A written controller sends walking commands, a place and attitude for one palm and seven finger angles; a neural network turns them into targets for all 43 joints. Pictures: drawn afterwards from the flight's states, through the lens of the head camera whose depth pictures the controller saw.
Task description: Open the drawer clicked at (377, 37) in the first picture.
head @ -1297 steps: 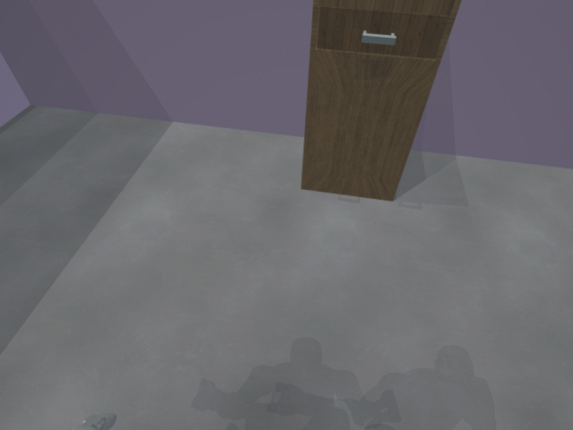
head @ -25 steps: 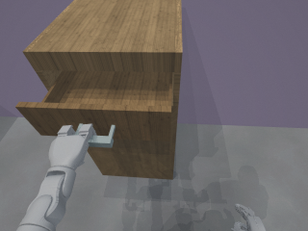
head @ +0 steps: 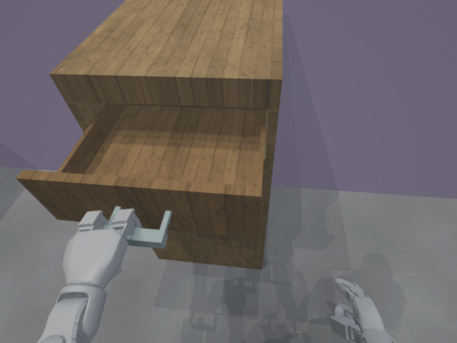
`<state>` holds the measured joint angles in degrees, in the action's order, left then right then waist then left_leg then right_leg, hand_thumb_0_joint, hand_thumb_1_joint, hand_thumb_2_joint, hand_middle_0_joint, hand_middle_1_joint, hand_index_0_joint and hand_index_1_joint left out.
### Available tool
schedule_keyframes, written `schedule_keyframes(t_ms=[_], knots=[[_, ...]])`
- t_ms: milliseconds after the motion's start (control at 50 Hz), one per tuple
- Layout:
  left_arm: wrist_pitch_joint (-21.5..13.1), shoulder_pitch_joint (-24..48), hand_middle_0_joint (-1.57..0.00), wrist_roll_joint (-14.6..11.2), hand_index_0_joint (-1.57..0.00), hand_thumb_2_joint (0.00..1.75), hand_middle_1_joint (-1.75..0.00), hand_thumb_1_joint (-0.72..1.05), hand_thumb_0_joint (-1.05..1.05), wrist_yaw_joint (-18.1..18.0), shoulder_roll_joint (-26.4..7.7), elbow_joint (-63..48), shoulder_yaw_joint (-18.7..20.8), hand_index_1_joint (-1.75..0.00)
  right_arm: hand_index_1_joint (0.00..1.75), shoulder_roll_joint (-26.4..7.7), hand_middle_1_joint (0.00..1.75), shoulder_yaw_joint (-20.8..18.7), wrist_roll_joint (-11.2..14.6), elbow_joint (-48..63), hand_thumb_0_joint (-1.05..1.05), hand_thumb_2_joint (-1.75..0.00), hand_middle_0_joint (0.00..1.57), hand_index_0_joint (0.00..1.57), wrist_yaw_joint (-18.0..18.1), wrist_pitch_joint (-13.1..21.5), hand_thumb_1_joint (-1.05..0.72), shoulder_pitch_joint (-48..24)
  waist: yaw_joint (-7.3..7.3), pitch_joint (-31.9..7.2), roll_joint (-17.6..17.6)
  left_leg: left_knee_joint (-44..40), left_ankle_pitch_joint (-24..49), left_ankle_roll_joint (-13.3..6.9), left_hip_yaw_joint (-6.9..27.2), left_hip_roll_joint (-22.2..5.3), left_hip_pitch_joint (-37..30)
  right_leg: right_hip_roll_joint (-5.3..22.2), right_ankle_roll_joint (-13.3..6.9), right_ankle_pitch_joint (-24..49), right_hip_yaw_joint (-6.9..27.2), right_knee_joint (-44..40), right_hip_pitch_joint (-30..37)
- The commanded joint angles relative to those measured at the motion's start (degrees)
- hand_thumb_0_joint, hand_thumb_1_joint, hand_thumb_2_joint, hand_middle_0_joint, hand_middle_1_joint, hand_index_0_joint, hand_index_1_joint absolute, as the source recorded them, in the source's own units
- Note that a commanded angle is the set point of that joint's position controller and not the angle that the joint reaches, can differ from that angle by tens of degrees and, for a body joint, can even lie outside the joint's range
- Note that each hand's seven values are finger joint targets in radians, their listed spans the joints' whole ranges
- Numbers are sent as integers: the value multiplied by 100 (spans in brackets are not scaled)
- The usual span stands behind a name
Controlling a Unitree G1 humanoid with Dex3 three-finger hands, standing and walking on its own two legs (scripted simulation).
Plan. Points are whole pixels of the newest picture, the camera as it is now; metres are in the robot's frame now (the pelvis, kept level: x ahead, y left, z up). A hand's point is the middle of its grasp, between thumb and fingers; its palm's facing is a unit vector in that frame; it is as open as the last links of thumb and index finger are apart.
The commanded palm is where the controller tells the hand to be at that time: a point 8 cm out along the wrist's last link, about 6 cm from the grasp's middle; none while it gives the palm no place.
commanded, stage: pull the drawer open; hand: left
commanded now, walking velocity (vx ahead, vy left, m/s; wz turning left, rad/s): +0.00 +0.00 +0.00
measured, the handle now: (137, 225) +0.29 +0.21 +0.05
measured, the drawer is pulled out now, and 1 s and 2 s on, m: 0.22 0.30 0.30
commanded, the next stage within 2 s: open the thumb to release the handle in 0.88 s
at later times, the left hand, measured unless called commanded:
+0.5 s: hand (97, 302) +0.17 +0.23 +0.03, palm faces +0.01 -0.09 -1.00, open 6.0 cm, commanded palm +0.13 +0.22 +0.08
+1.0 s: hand (91, 314) +0.15 +0.24 +0.03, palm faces -0.01 -0.09 -1.00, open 6.0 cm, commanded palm +0.13 +0.24 +0.08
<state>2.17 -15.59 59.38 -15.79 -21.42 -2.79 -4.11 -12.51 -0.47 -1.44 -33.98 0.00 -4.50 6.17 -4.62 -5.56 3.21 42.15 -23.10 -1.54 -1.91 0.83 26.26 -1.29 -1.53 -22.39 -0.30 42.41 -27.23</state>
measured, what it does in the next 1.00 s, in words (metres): stands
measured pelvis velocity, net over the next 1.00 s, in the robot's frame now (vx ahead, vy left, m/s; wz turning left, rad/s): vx -0.01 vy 0.00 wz -0.05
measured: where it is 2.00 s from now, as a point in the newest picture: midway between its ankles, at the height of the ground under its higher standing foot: outside the picture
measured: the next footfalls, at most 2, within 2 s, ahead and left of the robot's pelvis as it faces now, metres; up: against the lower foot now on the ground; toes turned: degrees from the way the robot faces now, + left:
none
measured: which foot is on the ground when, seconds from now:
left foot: down 0.00-1.00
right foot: down 0.00-1.00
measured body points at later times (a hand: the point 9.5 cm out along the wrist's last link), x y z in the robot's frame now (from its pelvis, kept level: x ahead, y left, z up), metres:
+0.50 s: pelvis -0.01 +0.00 -0.01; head +0.02 -0.03 +0.44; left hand +0.16 +0.24 +0.08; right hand +0.20 -0.22 -0.11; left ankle -0.02 +0.10 -0.71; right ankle -0.01 -0.10 -0.71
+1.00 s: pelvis -0.01 +0.00 -0.02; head +0.01 -0.02 +0.43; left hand +0.14 +0.24 +0.08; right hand +0.19 -0.23 -0.10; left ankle -0.02 +0.10 -0.71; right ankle -0.01 -0.10 -0.71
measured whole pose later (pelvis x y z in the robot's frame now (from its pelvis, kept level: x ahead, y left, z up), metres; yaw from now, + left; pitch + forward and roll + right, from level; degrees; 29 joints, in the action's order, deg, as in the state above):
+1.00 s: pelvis -0.01 +0.00 -0.02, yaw -3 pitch +9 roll +0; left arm 0.0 -42.3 56.1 -21.6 -24.3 -20.1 0.8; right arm -14.3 0.7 -1.6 -28.7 -2.5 -5.1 8.8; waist -3.2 -7.9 2.7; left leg 49.1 -26.5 -1.5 -4.3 -0.6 31.7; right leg -2.8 -1.5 -24.6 2.0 49.4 -33.7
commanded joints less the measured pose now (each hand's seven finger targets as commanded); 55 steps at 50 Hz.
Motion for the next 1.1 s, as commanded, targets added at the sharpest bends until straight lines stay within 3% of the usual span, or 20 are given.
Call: schedule_keyframes(t_ms=[0, 40, 100, 140, 180, 240, 280, 340, 420, 480, 620, 720, 840, 920, 940, 960, 980, 1000, 1040, 1080], knots=[[-283, 296, -40, -30, -40, 90, -135, 90, 0, -245, -495, -1688, 129, -135, 30, -576, 30, -217, -20, 908, 0, -90, 20, 20, 0, 297, -90, -622, 78, -1143, -65, -348, 2575, 66, 227, -35, -909, -101, -97, 1868, 14, -417, 238], [-316, -108, -40, -60, -40, 90, -135, 90, 0, -254, -705, -1887, 371, -135, 30, -596, 30, -236, -14, 941, 0, -90, 20, 20, -8, 315, -90, -658, -15, -1279, -35, -312, 2768, 91, 241, -39, -954, -131, -121, 2030, 99, -400, 343], [-336, -330, -40, -69, -40, 90, -135, 90, 0, -275, -577, -1944, 280, -135, 30, -570, 30, -211, -35, 956, 0, -90, 20, 20, -43, 315, -90, -598, 41, -1098, -194, -267, 2566, 65, 227, -33, -822, -101, -88, 1935, 60, -364, 208], [-374, -623, -40, -92, -40, 90, -135, 90, 0, -314, -779, -2042, 535, -135, 30, -603, 30, -221, -30, 986, 0, -90, 20, 20, -36, 316, -90, -650, -15, -1111, -217, -254, 2530, 80, 229, -28, -774, -133, -115, 2005, 174, -372, 257], [-405, -837, -40, -104, -40, 90, -135, 90, 0, -352, -721, -2127, 515, -135, 30, -578, 30, -212, -29, 992, 0, -90, 20, 20, -62, 317, -90, -605, -4, -1075, -253, -227, 2536, 81, 225, -34, -724, -109, -102, 2032, 152, -322, 225], [-431, -1238, -40, -116, -40, 90, -135, 90, 0, -444, -900, -2292, 753, -135, 30, -634, 30, -206, -35, 1047, 0, -90, 20, 20, -64, 325, -90, -621, -78, -1100, -85, -178, 2579, 109, 226, -43, -665, -122, -122, 2045, 227, -286, 221], [-433, -1421, -40, -135, -40, 90, -135, 90, 0, -477, -747, -2318, 632, -135, 30, -596, 30, -206, -28, 1056, 0, -90, 20, 20, -101, 317, -90, -579, -44, -1001, -117, -139, 2471, 96, 222, -51, -628, -104, -107, 1918, 177, -257, 95], [-432, -1457, -40, -118, -40, 90, -135, 90, 0, -575, -967, -2377, 875, -135, 30, -649, 30, -195, -52, 1096, 0, -90, 20, 20, -86, 296, -90, -614, -26, -919, -200, -123, 2142, 96, 238, -41, -503, -128, -122, 1714, 250, -273, -1], [-483, -1779, -40, -96, -40, 90, -135, 90, 0, -668, -816, -2538, 764, -135, 30, -618, 30, -221, -69, 1134, 0, -90, 20, 20, -126, 303, -90, -527, -51, -1018, -28, -42, 2138, 116, 232, -51, -540, -113, -130, 1485, 213, -174, -185], [-440, -1902, -40, -142, -40, 90, -135, 90, 0, -688, -738, -2622, 669, -135, 30, -630, 30, -213, -57, 1184, 0, -90, 20, 20, -149, 286, -90, -537, -19, -939, -135, 0, 1981, 105, 247, -52, -473, -107, -126, 1386, 224, -170, -266], [-385, -2207, -40, -199, -40, 90, -135, 90, 0, -751, -981, -2635, 949, -135, 30, -663, 30, -165, -50, 1284, 0, -90, 20, 20, -108, 281, -90, -566, -43, -750, -263, 6, 1382, 72, 231, -11, -240, -93, -129, 1055, 328, -224, -357], [-365, -2611, -40, -248, -40, 90, -135, 90, 0, -783, -979, -2759, 971, -135, 30, -685, 30, -125, -37, 1370, 0, -90, 20, 20, -132, 263, -90, -588, -81, -633, -81, 32, 1396, 81, 220, -22, -186, -78, -135, 1025, 400, -213, -410], [-274, -3326, -40, -372, -40, 90, -135, 90, 0, -831, -1061, -2829, 1134, -135, 30, -719, 30, -102, 10, 1496, 0, -90, 20, 20, -174, 264, -90, -604, -172, -714, -86, 53, 1622, 92, 231, -97, -105, -94, -136, 1147, 400, -142, -306], [-309, -3918, -40, -434, -40, 90, -135, 90, 0, -887, -913, -3071, 991, -135, 30, -737, 30, -117, 12, 1567, 0, -90, 20, 20, -250, 266, -90, -536, -225, -927, 14, 164, 2148, 94, 214, -145, -179, -69, -106, 1560, 419, 7, -281], [-295, -3935, -40, -440, -40, 90, -135, 90, 0, -919, -1028, -3049, 1140, -135, 30, -750, 30, -119, 21, 1556, 0, -90, 20, 20, -256, 248, -90, -558, -208, -950, -16, 177, 2265, 131, 240, -166, -171, -89, -118, 1605, 468, 20, -283], [-333, -1791, -40, -183, -40, 90, -135, 90, 0, -998, -1755, -2833, 1763, -135, 30, -839, 30, -123, -47, 1221, 0, -90, 20, 20, -149, 117, -90, -524, 197, -558, -183, 201, 1557, 137, 318, -58, 3, -106, -136, 1276, 475, 2, -762], [-404, -1883, -40, -91, -40, 87, -134, 83, 0, -1046, -1523, -2656, 1758, -134, 30, -741, 30, -152, -128, 1293, 0, -90, 20, 20, -71, 137, -90, -526, -51, -626, -9, 111, 1278, 93, 274, -28, -22, -115, -154, 1092, 330, 13, -577], [-447, -2136, -39, -66, -39, 84, -134, 76, 0, -1074, -1343, -2409, 1603, -134, 30, -690, 30, -144, -114, 1304, 0, -90, 20, 20, -93, 194, -90, -486, 23, -448, -75, 162, 1264, 96, 289, -10, -38, -123, -180, 937, 374, -3, -797], [-499, -2274, -38, -214, -38, 78, -132, 62, 0, -1076, -1213, -2515, 1578, -132, 30, -700, 30, -223, -68, 1342, 0, -90, 20, 20, -95, 233, -90, -446, -25, -882, 136, 193, 1583, 100, 277, -42, -279, -117, -187, 1115, 339, 12, -673], [-482, -2360, -37, -416, -37, 72, -130, 48, 0, -1033, -1167, -2634, 1525, -130, 30, -716, 30, -282, -37, 1303, 0, -90, 20, 20, -61, 233, -90, -400, -25, -1173, 65, 234, 1880, 93, 250, -43, -377, -96, -129, 1457, 259, 58, -449]])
